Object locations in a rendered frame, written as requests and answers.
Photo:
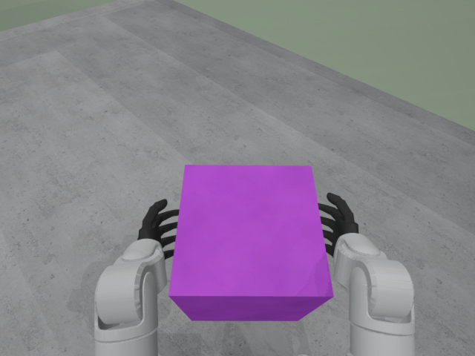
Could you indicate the right robot hand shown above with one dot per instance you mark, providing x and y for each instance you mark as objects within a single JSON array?
[{"x": 343, "y": 224}]

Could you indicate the robot right forearm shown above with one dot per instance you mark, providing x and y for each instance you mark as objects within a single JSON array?
[{"x": 381, "y": 298}]

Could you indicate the left robot hand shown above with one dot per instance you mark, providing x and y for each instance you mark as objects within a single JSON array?
[{"x": 151, "y": 229}]

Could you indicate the carton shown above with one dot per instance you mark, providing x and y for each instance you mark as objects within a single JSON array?
[{"x": 249, "y": 244}]

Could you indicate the robot left forearm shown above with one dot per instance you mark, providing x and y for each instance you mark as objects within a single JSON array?
[{"x": 125, "y": 302}]

